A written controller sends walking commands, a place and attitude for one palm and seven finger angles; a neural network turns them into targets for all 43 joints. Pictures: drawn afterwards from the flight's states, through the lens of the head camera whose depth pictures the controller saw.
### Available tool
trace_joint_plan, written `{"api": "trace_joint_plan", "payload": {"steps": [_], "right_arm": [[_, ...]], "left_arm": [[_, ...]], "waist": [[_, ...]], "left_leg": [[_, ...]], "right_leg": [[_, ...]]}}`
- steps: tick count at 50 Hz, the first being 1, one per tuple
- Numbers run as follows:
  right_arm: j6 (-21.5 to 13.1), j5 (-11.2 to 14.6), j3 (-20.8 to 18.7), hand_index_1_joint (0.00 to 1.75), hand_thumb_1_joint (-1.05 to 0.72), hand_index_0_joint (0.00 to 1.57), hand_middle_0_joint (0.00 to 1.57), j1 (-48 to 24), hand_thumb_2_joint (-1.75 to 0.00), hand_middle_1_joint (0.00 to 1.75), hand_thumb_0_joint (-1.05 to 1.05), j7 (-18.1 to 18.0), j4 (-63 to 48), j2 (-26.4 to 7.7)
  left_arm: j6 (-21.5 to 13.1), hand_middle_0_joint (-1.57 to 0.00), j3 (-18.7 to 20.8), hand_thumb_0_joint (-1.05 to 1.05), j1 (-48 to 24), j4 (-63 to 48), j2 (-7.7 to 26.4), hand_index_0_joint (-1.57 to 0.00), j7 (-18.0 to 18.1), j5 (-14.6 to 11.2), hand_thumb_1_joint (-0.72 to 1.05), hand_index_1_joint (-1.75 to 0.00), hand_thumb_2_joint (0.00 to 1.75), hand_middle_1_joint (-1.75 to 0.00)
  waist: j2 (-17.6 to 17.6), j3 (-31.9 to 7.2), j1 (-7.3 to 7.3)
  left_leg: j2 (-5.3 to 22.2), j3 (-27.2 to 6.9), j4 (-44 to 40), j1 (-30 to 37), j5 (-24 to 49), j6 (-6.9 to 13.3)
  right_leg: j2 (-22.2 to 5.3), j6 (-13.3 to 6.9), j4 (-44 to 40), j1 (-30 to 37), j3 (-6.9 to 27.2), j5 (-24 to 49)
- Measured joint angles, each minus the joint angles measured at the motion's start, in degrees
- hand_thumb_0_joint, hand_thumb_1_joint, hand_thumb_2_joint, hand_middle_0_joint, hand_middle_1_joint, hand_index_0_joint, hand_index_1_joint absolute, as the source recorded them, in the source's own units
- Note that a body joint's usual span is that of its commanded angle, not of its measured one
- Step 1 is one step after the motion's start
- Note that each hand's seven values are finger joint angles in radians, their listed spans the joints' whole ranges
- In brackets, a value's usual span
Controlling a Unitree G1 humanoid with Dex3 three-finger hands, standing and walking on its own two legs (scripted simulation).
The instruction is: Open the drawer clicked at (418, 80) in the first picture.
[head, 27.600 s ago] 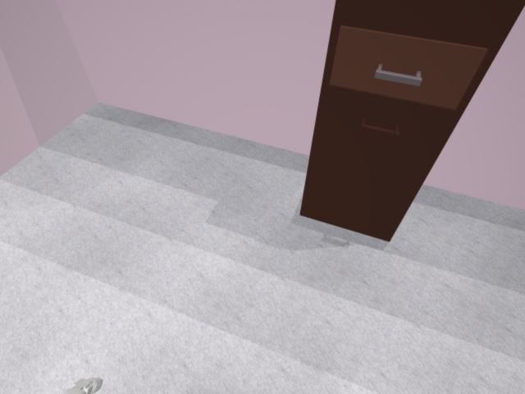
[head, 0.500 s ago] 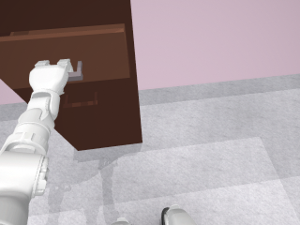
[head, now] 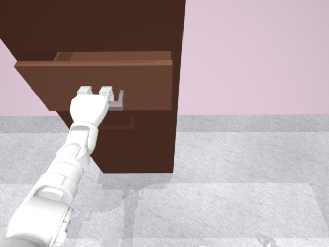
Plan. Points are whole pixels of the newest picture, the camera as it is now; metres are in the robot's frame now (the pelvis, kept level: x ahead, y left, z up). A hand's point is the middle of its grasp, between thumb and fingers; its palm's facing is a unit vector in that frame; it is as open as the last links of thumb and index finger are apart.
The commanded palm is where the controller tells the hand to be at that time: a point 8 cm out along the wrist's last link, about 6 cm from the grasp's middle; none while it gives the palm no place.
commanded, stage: pull the drawer open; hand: left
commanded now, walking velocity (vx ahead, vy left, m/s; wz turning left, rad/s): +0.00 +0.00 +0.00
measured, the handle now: (100, 100) +0.48 +0.19 +0.05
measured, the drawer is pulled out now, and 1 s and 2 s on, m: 0.05 0.14 0.14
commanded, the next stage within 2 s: none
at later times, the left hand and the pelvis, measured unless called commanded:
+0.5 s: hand (97, 121) +0.42 +0.20 +0.03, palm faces +0.01 -0.04 -1.00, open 5.2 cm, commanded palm +0.36 +0.21 +0.07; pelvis +0.00 -0.01 +0.00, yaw -3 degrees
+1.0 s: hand (89, 152) +0.33 +0.20 +0.03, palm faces +0.05 -0.03 -1.00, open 5.3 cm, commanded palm +0.31 +0.21 +0.07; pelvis +0.01 -0.01 +0.01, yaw +0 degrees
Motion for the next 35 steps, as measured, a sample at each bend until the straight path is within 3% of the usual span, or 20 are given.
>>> {"api": "trace_joint_plan", "payload": {"steps": [4, 13, 26, 35], "right_arm": [[0.24, -0.5, -0.03, 0.3, -0.9, 0.21, 0.2, -0.71, -0.9, 0.3, 0.0, -0.19, -0.3, 0.15], [1.03, -1.0, 0.35, 0.3, -0.9, 0.21, 0.2, 2.79, -0.9, 0.3, 0.0, -0.16, -0.55, 0.65], [2.2, 0.71, -1.34, 0.3, -0.9, 0.2, 0.2, 6.75, -0.9, 0.3, 0.01, 0.48, -0.04, -0.85], [1.12, 1.07, -1.01, 0.3, -0.91, 0.2, 0.2, 0.95, -0.9, 0.3, 0.01, 0.05, -1.84, -0.89]], "left_arm": [[-0.47, -0.38, -0.48, 0.0, -3.59, 4.04, -0.2, -0.4, -1.33, -0.45, 0.82, -1.35, 0.86, -1.34], [-3.48, -0.39, 3.67, 0.0, -5.83, 7.46, 2.62, -0.41, -2.48, -0.03, 0.82, -1.35, 0.86, -1.35], [-2.27, -0.32, 8.11, 0.01, 12.44, -11.04, 3.99, -0.39, -2.65, -3.47, 0.8, -1.35, 0.82, -1.35], [0.8, -0.29, 5.98, 0.01, 22.3, -21.96, 1.72, -0.39, -2.7, -4.06, 0.8, -1.35, 0.81, -1.35]], "waist": [[0.2, -0.25, 0.07], [0.13, -0.58, -1.3], [0.91, 0.15, -2.1], [0.72, 0.62, -0.72]], "left_leg": [[-0.14, -0.64, 0.44, -0.72, -0.03, -0.17], [0.59, -0.09, 1.63, -3.12, -0.14, -0.67], [1.9, 2.79, -2.82, 2.35, 0.83, -0.89], [1.63, 2.99, -5.15, 6.65, 1.22, -0.77]], "right_leg": [[-0.2, -0.15, 0.45, -0.52, -0.64, -0.27], [0.54, -0.86, 1.9, -3.38, -0.19, -0.17], [2.27, -1.04, -1.74, 0.6, 2.66, 1.56], [2.09, -0.79, -3.48, 4.64, 2.96, 1.64]]}}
